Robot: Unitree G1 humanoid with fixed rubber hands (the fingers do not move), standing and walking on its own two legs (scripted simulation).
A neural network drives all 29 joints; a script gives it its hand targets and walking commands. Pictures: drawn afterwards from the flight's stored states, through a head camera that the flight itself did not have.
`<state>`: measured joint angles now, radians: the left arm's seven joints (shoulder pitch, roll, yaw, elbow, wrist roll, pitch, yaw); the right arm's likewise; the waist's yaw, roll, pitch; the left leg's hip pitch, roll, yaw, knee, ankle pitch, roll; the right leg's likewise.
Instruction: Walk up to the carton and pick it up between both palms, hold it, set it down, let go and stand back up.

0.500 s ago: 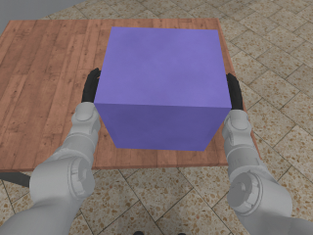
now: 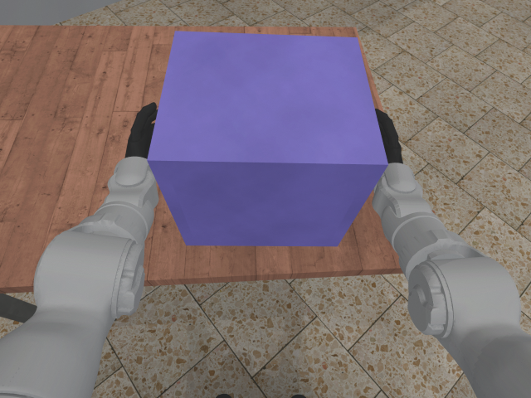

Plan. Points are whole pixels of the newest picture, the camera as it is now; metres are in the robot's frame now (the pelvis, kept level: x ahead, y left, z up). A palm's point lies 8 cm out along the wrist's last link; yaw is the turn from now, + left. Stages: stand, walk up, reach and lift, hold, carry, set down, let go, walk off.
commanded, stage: set down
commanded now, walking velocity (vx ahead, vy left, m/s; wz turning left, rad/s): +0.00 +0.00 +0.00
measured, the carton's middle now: (264, 150) +0.50 +0.01 +0.02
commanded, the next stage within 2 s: none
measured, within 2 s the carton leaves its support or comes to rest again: neither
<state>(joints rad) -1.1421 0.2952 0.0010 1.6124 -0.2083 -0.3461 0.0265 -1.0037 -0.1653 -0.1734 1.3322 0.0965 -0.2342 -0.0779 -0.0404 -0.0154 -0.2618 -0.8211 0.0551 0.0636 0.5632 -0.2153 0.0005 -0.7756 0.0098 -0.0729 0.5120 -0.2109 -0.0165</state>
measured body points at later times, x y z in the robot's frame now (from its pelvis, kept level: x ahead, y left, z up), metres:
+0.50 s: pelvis -0.03 +0.00 -0.01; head +0.08 +0.01 +0.42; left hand +0.47 +0.25 +0.10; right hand +0.46 -0.24 +0.09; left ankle +0.00 +0.12 -0.72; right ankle -0.01 -0.11 -0.72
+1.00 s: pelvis -0.03 -0.01 +0.00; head +0.05 +0.03 +0.44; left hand +0.46 +0.28 +0.12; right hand +0.46 -0.22 +0.14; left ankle +0.00 +0.12 -0.72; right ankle -0.01 -0.11 -0.72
